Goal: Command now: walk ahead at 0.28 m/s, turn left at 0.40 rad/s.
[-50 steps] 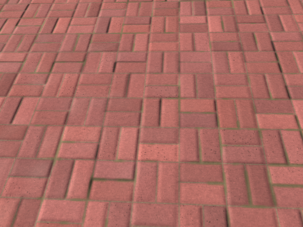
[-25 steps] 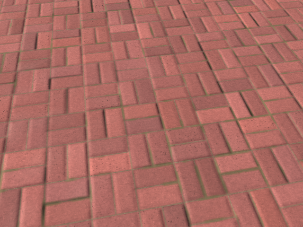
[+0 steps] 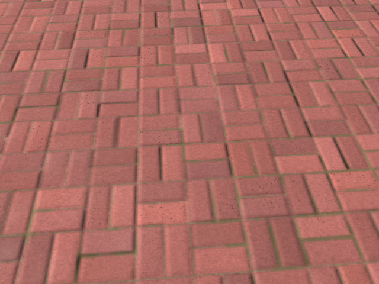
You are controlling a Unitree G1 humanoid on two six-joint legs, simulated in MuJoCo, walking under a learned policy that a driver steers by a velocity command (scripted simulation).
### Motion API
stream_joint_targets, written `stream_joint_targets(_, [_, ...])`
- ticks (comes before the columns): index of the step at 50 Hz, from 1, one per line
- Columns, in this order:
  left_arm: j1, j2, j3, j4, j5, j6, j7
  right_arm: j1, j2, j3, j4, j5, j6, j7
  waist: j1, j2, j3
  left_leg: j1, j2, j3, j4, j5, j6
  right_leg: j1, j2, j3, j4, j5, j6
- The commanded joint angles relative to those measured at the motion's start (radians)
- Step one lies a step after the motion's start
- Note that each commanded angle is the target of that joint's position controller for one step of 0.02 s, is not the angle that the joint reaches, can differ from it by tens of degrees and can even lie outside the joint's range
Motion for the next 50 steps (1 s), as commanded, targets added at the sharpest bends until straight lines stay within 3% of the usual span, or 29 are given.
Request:
stream_joint_targets(1, [-0.068, 0.192, 0.055, -0.067, -0.01, -0.031, -0.002, -0.12, -0.039, -0.001, -0.11, -0.007, -0.027, 0.024, 0.017, -0.138, 0.074, -0.126, 0.074, 0.004, -0.078, 0.059, 0.007, 0.017, -0.247, 0.209, -0.303, -0.078, -0.167])
stream_joint_targets(4, [-0.092, 0.206, 0.062, -0.067, -0.022, -0.032, -0.024, -0.018, -0.055, -0.009, -0.081, -0.004, -0.024, 0.038, -0.027, -0.126, 0.023, 0.135, 0.02, 0.092, -0.238, 0.178, 0.003, -0.092, -0.206, 0.069, -0.231, -0.056, -0.146])
stream_joint_targets(5, [-0.091, 0.198, 0.059, -0.063, -0.026, -0.031, -0.03, 0.047, -0.064, -0.016, -0.057, -0.004, -0.02, 0.035, -0.057, -0.101, 0.01, 0.239, -0.015, 0.127, -0.283, 0.202, 0.008, -0.146, -0.198, 0.038, -0.165, -0.083, -0.135])
stream_joint_targets(6, [-0.076, 0.171, 0.049, -0.06, -0.017, -0.033, -0.033, 0.136, -0.093, -0.034, -0.027, -0.004, -0.017, 0.028, -0.091, -0.055, -0.018, 0.358, -0.058, 0.148, -0.3, 0.181, 0.023, -0.199, -0.173, -0.001, -0.039, -0.042, -0.116])
stream_joint_targets(7, [-0.072, 0.116, 0.031, -0.065, 0.003, -0.037, -0.036, 0.248, -0.149, -0.061, -0.005, 0.005, -0.017, 0.019, -0.141, 0.085, -0.041, 0.487, -0.021, 0.032, -0.383, 0.148, 0.064, -0.292, -0.116, -0.094, 0.263, 0.012, -0.063])
stream_joint_targets(8, [-0.1, 0.03, 0.003, -0.149, 0.029, -0.054, -0.036, 0.292, -0.304, -0.082, -0.038, -0.006, -0.033, 0.006, -0.112, 0.398, -0.068, 0.598, 0.256, -0.6, -0.607, -0.015, 0.241, -0.608, 0.041, -0.066, 0.692, -0.273, 0.025])
stream_joint_targets(9, [-0.119, 0.095, 0.013, -0.167, -0.024, -0.081, -0.036, 0.267, -0.267, -0.067, -0.07, -0.014, -0.058, 0.02, -0.127, 0.256, -0.11, 0.607, 0.361, -0.905, -0.806, -0.299, 0.354, -0.748, 0.059, 0.113, 0.827, -0.255, 0.009])
stream_joint_targets(10, [-0.168, 0.153, 0.027, -0.168, -0.058, -0.097, -0.041, 0.224, -0.207, -0.049, -0.071, -0.019, -0.076, 0.021, -0.111, 0.15, -0.002, 0.545, 0.368, -0.84, -0.805, -0.323, 0.332, -0.81, 0.001, 0.13, 0.847, -0.164, -0.025])
stream_joint_targets(11, [-0.166, 0.164, 0.029, -0.155, -0.042, -0.106, -0.04, 0.184, -0.163, -0.035, -0.076, -0.021, -0.083, 0.022, -0.084, 0.084, 0.039, 0.481, 0.326, -0.714, -0.767, -0.206, 0.289, -0.775, -0.037, 0.125, 0.792, -0.07, -0.044])
stream_joint_targets(12, [-0.154, 0.152, 0.029, -0.133, -0.01, -0.109, -0.037, 0.139, -0.143, -0.027, -0.085, -0.025, -0.079, 0.017, -0.058, 0.048, 0.054, 0.418, 0.273, -0.593, -0.741, -0.06, 0.253, -0.715, -0.065, 0.128, 0.715, 0.007, -0.044])
stream_joint_targets(13, [-0.14, 0.154, 0.035, -0.125, 0.008, -0.108, -0.041, 0.111, -0.133, -0.022, -0.096, -0.033, -0.075, 0.01, -0.037, 0.068, 0.051, 0.366, 0.221, -0.497, -0.744, 0.045, 0.228, -0.642, -0.075, 0.128, 0.645, 0.064, -0.039])
stream_joint_targets(15, [-0.144, 0.14, 0.035, -0.113, 0.016, -0.1, -0.05, 0.116, -0.132, -0.02, -0.099, -0.032, -0.074, -0.005, -0.031, 0.078, 0.035, 0.347, 0.171, -0.393, -0.759, 0.22, 0.219, -0.586, -0.052, 0.096, 0.563, 0.16, -0.013])
stream_joint_targets(18, [-0.229, 0.099, 0.02, -0.125, 0.018, -0.091, -0.05, 0.169, -0.14, -0.025, -0.073, -0.018, -0.07, -0.026, -0.051, 0.041, 0.041, 0.351, 0.14, -0.3, -0.749, 0.416, 0.206, -0.58, -0.015, 0.08, 0.369, 0.281, 0.029])
stream_joint_targets(21, [-0.344, 0.066, 0.005, -0.147, 0.007, -0.095, -0.062, 0.211, -0.142, -0.028, -0.045, -0.012, -0.06, -0.04, -0.087, 0.074, 0.051, 0.316, 0.108, -0.262, -0.732, 0.442, 0.177, -0.507, 0.026, 0.067, 0.177, 0.399, 0.048])
stream_joint_targets(25, [-0.441, 0.071, 0.001, -0.166, -0.004, -0.109, -0.085, 0.261, -0.138, -0.03, -0.011, 0.0, -0.05, -0.045, -0.119, 0.078, 0.063, 0.358, 0.14, -0.304, -0.696, 0.431, 0.171, -0.461, 0.041, 0.075, 0.051, 0.446, 0.031])
stream_joint_targets(28, [-0.426, 0.093, 0.011, -0.159, 0.0, -0.119, -0.092, 0.259, -0.136, -0.033, 0.009, -0.008, -0.039, -0.051, -0.1, 0.102, 0.068, 0.434, 0.168, -0.32, -0.637, 0.573, 0.147, -0.409, 0.042, 0.072, 0.0, 0.4, -0.009])
stream_joint_targets(30, [-0.315, 0.132, 0.032, -0.129, 0.015, -0.126, -0.082, 0.24, -0.137, -0.035, 0.005, -0.015, -0.03, -0.051, -0.045, 0.138, -0.011, 0.477, 0.13, -0.296, -0.475, 0.934, 0.107, -0.248, 0.089, 0.02, -0.03, 0.357, -0.056])
stream_joint_targets(31, [-0.2, 0.158, 0.043, -0.105, 0.025, -0.131, -0.077, 0.211, -0.129, -0.029, -0.01, -0.018, -0.029, -0.049, 0.023, 0.134, -0.107, 0.436, 0.082, -0.261, -0.319, 1.019, 0.069, -0.057, 0.06, 0.018, -0.057, 0.493, -0.095])
stream_joint_targets(32, [-0.037, 0.208, 0.048, -0.087, 0.047, -0.132, -0.069, 0.191, -0.083, -0.013, -0.05, -0.04, -0.032, -0.047, 0.081, 0.045, -0.278, 0.238, 0.023, -0.258, -0.049, 0.752, 0.031, 0.283, -0.122, 0.192, 0.036, 0.78, -0.17])
stream_joint_targets(33, [0.027, 0.239, 0.054, -0.042, 0.045, -0.119, -0.076, 0.413, 0.013, 0.016, -0.01, -0.032, -0.037, -0.038, -0.006, -0.296, -0.464, -0.08, -0.157, -0.215, 0.333, -0.198, -0.047, 0.64, -0.418, 0.6, 0.063, 1.0, -0.383])
stream_joint_targets(34, [0.037, 0.169, 0.044, -0.047, 0.014, -0.105, -0.082, 0.432, -0.112, -0.007, 0.025, -0.013, -0.034, -0.035, 0.025, -0.189, -0.477, -0.128, -0.113, -0.269, 0.436, -0.185, -0.061, 0.578, -0.399, 0.67, -0.011, 0.778, -0.373])
stream_joint_targets(35, [-0.039, 0.123, 0.028, -0.056, 0.001, -0.097, -0.078, 0.275, -0.155, -0.021, -0.005, -0.001, -0.03, -0.037, 0.044, -0.123, -0.297, -0.169, -0.072, -0.23, 0.43, -0.123, -0.071, 0.426, -0.334, 0.51, -0.046, 0.736, -0.328])
stream_joint_targets(36, [-0.113, 0.097, 0.012, -0.051, 0.002, -0.09, -0.077, 0.179, -0.15, -0.018, -0.032, -0.017, -0.026, -0.043, 0.021, -0.044, -0.192, -0.155, -0.029, -0.174, 0.372, -0.061, -0.08, 0.272, -0.272, 0.406, -0.075, 0.772, -0.291])
stream_joint_targets(37, [-0.154, 0.078, 0.0, -0.048, 0.001, -0.085, -0.077, 0.129, -0.138, -0.019, -0.051, -0.037, -0.022, -0.045, -0.004, -0.03, -0.119, -0.134, 0.003, -0.14, 0.31, -0.023, -0.09, 0.148, -0.233, 0.351, -0.1, 0.831, -0.283])
stream_joint_targets(39, [-0.183, 0.087, -0.001, -0.029, 0.011, -0.08, -0.077, 0.149, -0.078, -0.007, -0.06, -0.044, -0.015, -0.044, -0.054, -0.086, -0.087, -0.016, 0.03, -0.109, 0.149, 0.029, -0.1, 0.001, -0.165, 0.282, -0.153, 0.846, -0.267])
stream_joint_targets(41, [-0.201, 0.134, 0.014, -0.018, 0.014, -0.072, -0.073, 0.147, -0.035, 0.007, -0.066, -0.043, -0.012, -0.052, -0.066, -0.116, -0.092, 0.053, 0.013, -0.067, -0.007, 0.009, -0.118, -0.067, -0.151, 0.247, -0.161, 0.917, -0.279])
stream_joint_targets(44, [-0.183, 0.204, 0.041, -0.011, -0.004, -0.042, -0.057, 0.103, -0.059, 0.003, -0.079, -0.039, 0.002, -0.062, -0.049, -0.121, -0.142, 0.123, -0.008, -0.062, -0.128, 0.131, -0.115, -0.088, -0.155, 0.264, -0.169, 0.744, -0.274])
stream_joint_targets(48, [-0.171, 0.202, 0.044, -0.007, -0.021, -0.002, -0.041, -0.011, -0.077, -0.006, -0.122, -0.036, 0.021, -0.062, -0.02, -0.131, -0.074, 0.14, -0.031, -0.076, -0.23, 0.179, -0.095, -0.161, -0.131, 0.342, -0.188, 0.274, -0.236])
stream_joint_targets(50, [-0.175, 0.195, 0.042, -0.007, -0.024, 0.011, -0.032, -0.021, -0.074, -0.01, -0.133, -0.034, 0.008, -0.056, -0.031, -0.14, -0.053, 0.176, -0.043, -0.072, -0.35, 0.209, -0.079, -0.163, -0.114, 0.383, -0.149, 0.221, -0.212])
Velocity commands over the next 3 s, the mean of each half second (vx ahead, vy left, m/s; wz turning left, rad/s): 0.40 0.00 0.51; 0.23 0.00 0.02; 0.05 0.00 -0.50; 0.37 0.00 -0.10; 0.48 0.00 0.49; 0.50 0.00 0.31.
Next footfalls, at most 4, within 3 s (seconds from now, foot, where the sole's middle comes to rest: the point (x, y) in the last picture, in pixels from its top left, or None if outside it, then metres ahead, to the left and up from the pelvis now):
0.14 left None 0.10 0.14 -0.77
0.62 right None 0.48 0.03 -0.77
1.04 left None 0.45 0.26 -0.77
1.50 right None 0.43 0.00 -0.77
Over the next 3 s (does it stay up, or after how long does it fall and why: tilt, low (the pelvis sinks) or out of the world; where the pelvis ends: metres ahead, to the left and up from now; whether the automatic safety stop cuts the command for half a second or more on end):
stays up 1.15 0.18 -0.01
